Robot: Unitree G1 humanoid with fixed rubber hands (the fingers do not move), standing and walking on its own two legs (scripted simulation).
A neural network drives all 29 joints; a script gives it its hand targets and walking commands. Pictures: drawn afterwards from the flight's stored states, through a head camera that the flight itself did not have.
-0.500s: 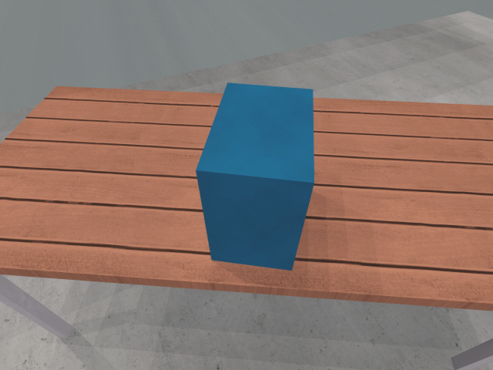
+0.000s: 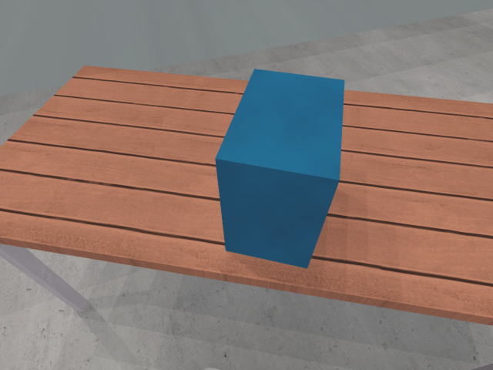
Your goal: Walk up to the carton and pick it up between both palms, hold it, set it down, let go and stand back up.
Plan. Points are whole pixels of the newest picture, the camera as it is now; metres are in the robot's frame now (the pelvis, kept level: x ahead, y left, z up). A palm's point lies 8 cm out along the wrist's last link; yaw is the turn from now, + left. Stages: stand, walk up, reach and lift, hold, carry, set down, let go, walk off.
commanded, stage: walk up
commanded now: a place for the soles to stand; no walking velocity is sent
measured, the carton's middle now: (281, 170) +0.46 -0.02 +0.05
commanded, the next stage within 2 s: none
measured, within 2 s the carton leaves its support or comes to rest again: neither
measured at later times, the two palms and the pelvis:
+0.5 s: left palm out of the picture +0.04 +0.26 -0.12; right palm out of the picture +0.08 -0.25 -0.12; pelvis +0.01 +0.00 +0.00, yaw +2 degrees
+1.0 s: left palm out of the picture -0.03 +0.32 -0.13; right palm out of the picture +0.10 -0.17 -0.13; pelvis -0.02 +0.07 -0.01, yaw +1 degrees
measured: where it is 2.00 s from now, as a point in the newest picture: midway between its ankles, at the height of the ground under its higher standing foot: outside the picture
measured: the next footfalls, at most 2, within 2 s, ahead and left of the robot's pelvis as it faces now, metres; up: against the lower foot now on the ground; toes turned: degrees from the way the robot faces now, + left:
right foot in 1.10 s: -0.02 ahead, -0.05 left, +0.00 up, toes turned -1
left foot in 1.40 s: +0.07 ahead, +0.24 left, +0.00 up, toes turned -6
